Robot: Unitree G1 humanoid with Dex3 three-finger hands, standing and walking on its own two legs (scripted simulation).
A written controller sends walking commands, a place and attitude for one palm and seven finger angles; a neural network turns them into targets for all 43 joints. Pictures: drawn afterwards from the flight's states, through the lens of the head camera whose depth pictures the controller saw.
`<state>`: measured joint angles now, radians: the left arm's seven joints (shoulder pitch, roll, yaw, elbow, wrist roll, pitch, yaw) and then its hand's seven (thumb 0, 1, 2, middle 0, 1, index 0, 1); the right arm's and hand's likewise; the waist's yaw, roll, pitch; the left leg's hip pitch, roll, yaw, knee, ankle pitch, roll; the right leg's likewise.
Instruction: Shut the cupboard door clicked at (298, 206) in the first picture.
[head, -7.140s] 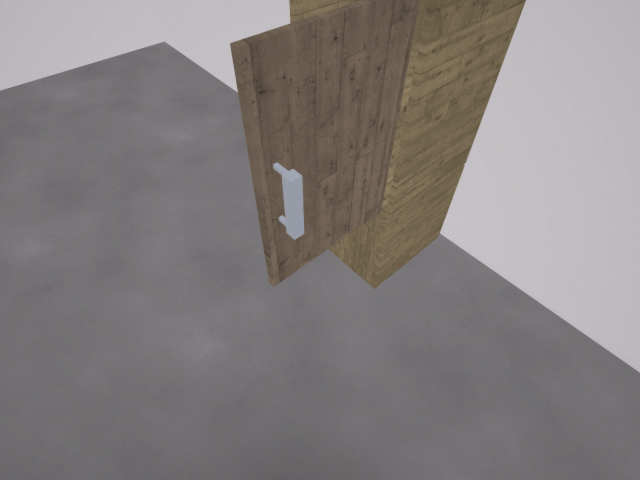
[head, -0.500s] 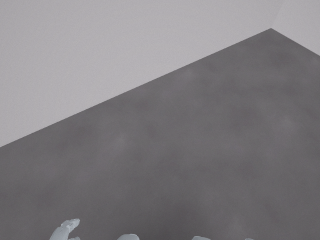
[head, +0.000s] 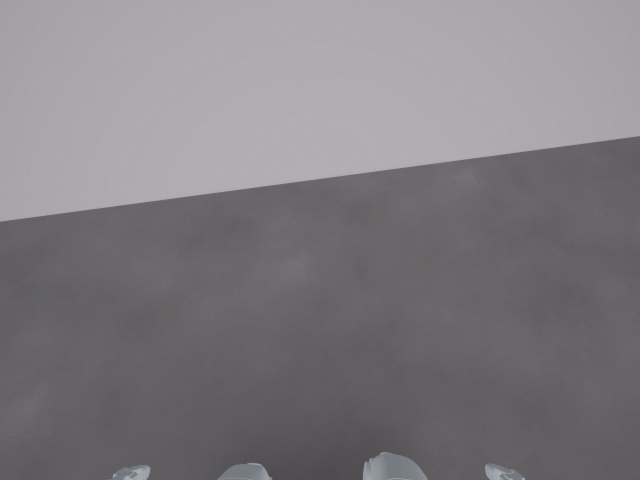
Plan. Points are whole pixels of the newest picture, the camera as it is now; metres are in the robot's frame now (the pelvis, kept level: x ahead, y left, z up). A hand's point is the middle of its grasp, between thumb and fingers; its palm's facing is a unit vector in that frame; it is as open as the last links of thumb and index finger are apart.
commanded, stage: walk to a spot facing it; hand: left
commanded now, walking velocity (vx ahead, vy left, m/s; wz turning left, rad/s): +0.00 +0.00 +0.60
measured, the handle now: out of the picture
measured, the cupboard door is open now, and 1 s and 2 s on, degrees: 90 90 90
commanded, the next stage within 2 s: none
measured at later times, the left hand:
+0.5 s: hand out of the picture +0.00 +0.16 -0.16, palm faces +0.33 -0.92 -0.21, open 7.4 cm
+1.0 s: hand out of the picture -0.03 +0.12 -0.14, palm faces +0.61 -0.75 -0.26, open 7.4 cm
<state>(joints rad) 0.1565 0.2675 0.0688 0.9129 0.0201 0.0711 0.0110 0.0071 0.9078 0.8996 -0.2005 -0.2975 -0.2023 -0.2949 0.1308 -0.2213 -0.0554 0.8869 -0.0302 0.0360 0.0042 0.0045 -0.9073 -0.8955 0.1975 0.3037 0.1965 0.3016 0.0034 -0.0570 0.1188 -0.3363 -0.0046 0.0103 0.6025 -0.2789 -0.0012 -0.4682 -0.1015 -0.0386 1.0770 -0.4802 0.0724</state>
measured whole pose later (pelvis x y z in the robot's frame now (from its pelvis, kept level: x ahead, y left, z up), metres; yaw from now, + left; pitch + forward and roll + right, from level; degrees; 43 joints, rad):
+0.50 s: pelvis +0.01 -0.04 +0.00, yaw +19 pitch +0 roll +2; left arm 0.23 0.21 0.04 0.90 0.02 0.01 0.01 0.00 0.90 0.90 -0.20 -0.30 -0.21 -0.30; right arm 0.10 -0.24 -0.07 0.90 -0.01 0.06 0.03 0.01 -0.91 -0.90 0.19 0.30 0.19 0.30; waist 0.01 -0.06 0.11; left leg -0.29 0.00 0.09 0.59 -0.30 -0.04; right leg -0.24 -0.16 -0.23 0.62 -0.37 0.02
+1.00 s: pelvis +0.06 -0.06 +0.02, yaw +39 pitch +0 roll +2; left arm 0.28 0.21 0.05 0.93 0.03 -0.03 0.00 0.00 0.91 0.90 -0.20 -0.30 -0.20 -0.29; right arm 0.17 -0.25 -0.09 0.94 -0.03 0.07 0.05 0.01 -0.91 -0.90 0.20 0.30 0.19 0.30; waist -0.01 -0.01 0.07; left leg -0.56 0.04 0.04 1.09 -0.32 -0.05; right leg -0.13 -0.11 -0.18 0.42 -0.30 0.02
